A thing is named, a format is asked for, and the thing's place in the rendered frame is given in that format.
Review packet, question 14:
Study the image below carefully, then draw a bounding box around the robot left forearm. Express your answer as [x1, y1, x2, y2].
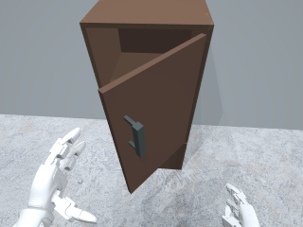
[12, 207, 55, 227]

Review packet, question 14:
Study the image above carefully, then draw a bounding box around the handle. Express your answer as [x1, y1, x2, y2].
[123, 115, 146, 158]

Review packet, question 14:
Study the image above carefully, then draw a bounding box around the robot left hand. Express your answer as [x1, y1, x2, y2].
[27, 128, 98, 224]

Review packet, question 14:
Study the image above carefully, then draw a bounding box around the cupboard door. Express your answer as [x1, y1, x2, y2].
[98, 33, 206, 194]

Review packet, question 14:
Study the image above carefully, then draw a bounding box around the robot right hand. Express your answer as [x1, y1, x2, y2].
[222, 183, 260, 227]

